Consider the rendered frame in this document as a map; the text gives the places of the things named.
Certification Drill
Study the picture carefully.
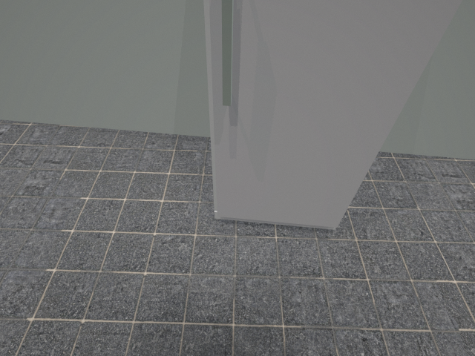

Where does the fridge door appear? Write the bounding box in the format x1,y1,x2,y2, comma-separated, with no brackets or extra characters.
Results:
209,0,462,228

